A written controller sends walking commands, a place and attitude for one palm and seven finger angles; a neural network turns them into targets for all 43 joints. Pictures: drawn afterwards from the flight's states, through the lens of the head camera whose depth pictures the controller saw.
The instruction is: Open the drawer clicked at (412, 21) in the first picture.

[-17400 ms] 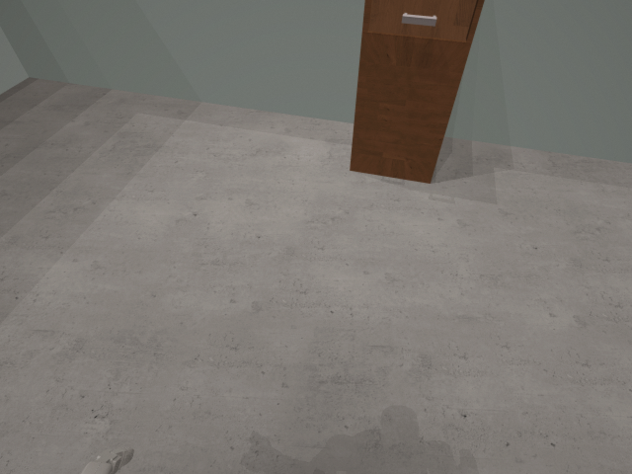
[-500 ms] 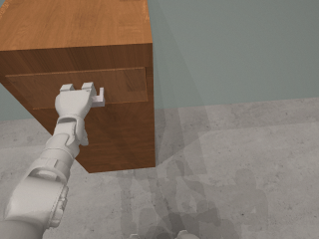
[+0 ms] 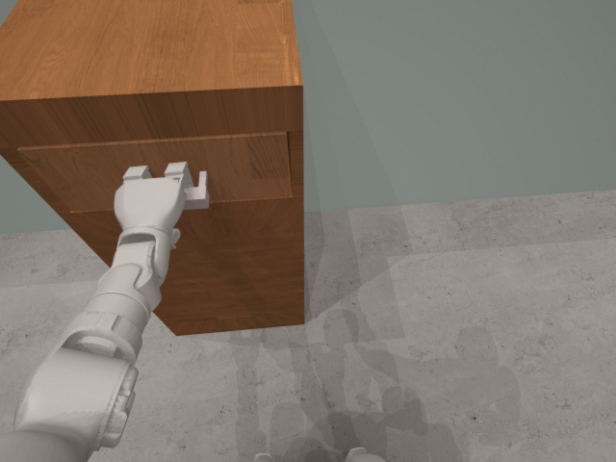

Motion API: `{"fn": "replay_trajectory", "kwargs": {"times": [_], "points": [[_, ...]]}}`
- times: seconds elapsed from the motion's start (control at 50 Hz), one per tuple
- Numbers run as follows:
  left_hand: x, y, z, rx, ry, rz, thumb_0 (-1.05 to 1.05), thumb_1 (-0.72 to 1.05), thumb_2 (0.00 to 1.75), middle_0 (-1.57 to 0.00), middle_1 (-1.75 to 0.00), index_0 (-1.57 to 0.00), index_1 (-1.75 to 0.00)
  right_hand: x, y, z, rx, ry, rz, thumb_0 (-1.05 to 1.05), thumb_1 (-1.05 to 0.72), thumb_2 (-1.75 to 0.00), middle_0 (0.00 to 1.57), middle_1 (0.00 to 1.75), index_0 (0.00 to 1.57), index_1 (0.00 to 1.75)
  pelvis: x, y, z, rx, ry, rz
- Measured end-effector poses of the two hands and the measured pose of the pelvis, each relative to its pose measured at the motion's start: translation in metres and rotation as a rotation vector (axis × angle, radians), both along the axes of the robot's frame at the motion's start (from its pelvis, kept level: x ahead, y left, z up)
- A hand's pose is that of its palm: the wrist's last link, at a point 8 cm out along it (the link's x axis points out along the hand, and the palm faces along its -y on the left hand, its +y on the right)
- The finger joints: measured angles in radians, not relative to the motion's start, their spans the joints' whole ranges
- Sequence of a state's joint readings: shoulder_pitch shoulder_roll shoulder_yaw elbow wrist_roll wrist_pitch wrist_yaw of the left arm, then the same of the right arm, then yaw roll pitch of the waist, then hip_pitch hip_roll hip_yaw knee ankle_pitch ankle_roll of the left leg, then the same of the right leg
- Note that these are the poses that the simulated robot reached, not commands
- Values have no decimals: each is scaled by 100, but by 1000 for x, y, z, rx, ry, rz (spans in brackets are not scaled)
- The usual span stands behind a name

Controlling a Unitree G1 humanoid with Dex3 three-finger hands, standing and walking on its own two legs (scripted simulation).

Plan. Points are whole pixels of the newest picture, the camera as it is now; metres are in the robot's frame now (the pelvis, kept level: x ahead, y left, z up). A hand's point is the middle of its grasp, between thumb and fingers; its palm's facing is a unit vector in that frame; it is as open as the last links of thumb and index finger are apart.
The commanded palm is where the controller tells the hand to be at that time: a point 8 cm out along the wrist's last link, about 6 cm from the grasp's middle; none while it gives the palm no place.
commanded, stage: close the thumb around the handle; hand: left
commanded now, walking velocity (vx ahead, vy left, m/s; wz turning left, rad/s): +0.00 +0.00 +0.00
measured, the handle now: (167, 189) +0.50 +0.21 +0.02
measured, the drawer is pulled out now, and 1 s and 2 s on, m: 0.00 0.05 0.16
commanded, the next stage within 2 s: pull the drawer open in 0.26 s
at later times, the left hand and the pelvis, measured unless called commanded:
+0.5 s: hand (165, 225) +0.45 +0.21 +0.00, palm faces -0.04 -0.03 -1.00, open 5.6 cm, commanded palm +0.41 +0.20 +0.06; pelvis +0.00 +0.00 +0.00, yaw +0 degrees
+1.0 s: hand (161, 255) +0.40 +0.20 +0.00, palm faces +0.00 -0.05 -1.00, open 5.5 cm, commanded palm +0.37 +0.21 +0.06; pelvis +0.03 +0.00 +0.01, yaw +0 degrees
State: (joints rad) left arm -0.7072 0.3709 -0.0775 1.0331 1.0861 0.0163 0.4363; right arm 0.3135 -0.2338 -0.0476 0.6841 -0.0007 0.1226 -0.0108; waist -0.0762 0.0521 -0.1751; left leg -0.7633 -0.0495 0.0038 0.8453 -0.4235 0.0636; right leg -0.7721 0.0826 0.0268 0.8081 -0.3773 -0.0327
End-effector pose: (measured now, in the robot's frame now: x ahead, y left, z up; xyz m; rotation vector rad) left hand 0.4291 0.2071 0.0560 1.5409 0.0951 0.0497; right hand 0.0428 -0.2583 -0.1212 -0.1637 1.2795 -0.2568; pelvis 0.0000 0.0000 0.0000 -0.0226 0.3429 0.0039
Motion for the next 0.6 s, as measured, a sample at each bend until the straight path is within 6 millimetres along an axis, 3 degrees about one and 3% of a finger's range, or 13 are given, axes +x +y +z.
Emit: {"fn": "replay_trajectory", "kwargs": {"times": [0.2, 0.46, 0.6], "points": [[0, 1, 0, 7, 3, -15, 0, 72, 82, -37, -131, -36, -132, -2, -4, 2, -17, 10, 12, 0, -91, -90, 20, 30, 20, 30, -1, -1, 0, -2, 2, 12], [0, 1, 0, 3, 17, -8, 0, 73, 81, -34, -134, -39, -134, -7, -10, 3, -19, 10, -14, 0, -91, -90, 20, 30, 20, 30, 1, -3, 1, 1, -1, -3], [-8, 1, -1, -20, 6, -16, 1, 74, 79, -32, -135, -40, -134, 3, -7, 5, -1, -2, -26, 1, -91, -90, 20, 30, 20, 30, 10, -2, 5, 2, -10, -20]]}}
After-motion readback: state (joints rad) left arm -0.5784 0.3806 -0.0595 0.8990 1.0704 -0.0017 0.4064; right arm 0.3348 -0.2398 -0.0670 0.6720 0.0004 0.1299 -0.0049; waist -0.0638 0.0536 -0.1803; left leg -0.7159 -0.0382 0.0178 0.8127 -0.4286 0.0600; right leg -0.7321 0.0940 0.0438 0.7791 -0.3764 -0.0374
